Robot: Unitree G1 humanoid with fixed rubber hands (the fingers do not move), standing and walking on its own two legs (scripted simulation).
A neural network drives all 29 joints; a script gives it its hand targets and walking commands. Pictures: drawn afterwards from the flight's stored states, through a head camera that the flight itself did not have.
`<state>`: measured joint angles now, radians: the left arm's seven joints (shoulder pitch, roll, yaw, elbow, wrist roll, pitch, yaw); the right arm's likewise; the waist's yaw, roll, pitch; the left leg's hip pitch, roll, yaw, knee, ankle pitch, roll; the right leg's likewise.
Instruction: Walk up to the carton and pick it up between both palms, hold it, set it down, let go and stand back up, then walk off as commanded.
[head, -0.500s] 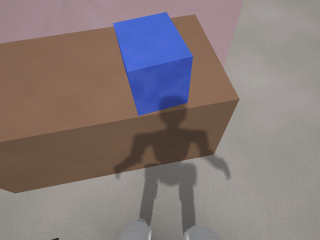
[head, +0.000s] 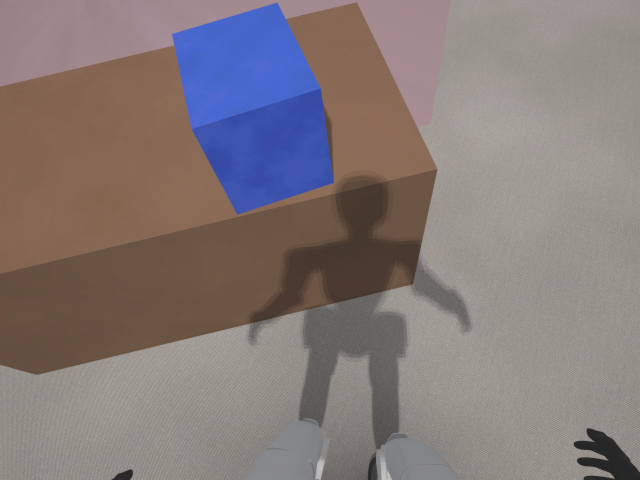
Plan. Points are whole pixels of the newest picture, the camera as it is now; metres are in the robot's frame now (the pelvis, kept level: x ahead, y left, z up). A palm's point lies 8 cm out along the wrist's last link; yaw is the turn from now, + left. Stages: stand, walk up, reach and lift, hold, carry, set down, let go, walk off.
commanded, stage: walk off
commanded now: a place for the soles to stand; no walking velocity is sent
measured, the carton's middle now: (256, 111) +0.73 +0.21 -0.06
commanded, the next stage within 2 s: none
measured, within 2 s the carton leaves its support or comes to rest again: neither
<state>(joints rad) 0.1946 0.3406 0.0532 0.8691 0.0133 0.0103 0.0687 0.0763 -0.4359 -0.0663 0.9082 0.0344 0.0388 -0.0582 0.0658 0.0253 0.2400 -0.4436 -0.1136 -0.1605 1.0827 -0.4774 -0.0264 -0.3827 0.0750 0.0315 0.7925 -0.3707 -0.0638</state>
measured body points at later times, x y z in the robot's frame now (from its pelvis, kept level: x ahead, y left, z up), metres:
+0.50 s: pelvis -0.12 +0.14 -0.02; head -0.10 +0.18 +0.42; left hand -0.06 +0.48 -0.15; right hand -0.05 -0.20 -0.11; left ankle -0.07 +0.24 -0.71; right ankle +0.01 -0.03 -0.70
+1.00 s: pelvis -0.21 +0.20 +0.03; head -0.20 +0.24 +0.48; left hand -0.17 +0.54 -0.10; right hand -0.14 -0.13 -0.05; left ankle -0.07 +0.25 -0.71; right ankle -0.20 +0.09 -0.68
